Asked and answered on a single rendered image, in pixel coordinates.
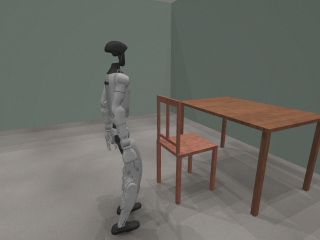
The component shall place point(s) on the right robot shin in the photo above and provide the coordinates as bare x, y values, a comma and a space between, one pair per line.
128, 200

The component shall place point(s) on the robot left hand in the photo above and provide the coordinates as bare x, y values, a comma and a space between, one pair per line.
108, 139

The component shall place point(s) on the left robot forearm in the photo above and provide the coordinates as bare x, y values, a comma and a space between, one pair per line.
107, 119

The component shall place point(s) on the robot right hand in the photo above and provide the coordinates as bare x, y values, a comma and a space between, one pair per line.
129, 156

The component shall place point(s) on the robot right upper arm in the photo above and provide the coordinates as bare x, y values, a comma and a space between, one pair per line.
121, 83

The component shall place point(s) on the chair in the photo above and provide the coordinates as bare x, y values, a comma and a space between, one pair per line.
185, 145

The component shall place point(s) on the humanoid robot head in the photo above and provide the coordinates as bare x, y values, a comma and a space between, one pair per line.
116, 48

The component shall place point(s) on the right robot forearm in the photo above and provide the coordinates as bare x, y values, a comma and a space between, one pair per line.
120, 123

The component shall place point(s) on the table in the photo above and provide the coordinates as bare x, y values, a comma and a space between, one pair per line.
264, 117

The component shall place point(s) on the robot left upper arm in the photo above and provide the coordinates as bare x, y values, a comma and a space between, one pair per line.
103, 100

